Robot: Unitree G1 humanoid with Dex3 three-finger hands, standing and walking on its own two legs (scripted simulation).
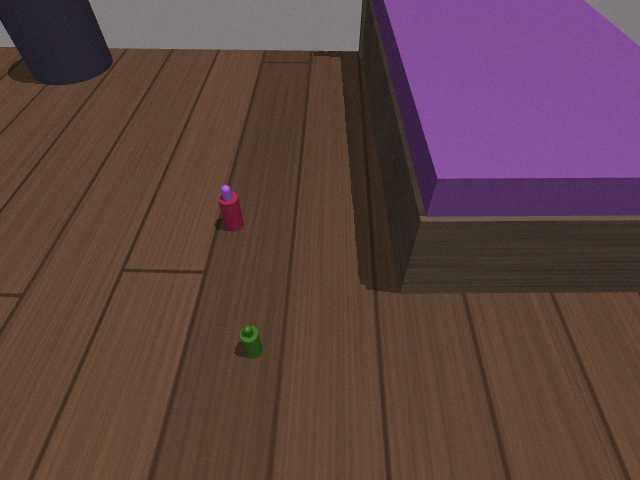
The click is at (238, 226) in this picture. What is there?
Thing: necked bottle
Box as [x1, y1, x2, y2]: [218, 185, 243, 231]
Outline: 223,185 221,187 222,192 219,195 218,200 224,222 228,230 236,231 240,229 243,225 237,195 234,192 232,192 227,185
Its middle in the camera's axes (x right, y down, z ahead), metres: -0.38 -0.16 +1.61
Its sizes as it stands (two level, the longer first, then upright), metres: 0.080 0.080 0.228
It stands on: the floor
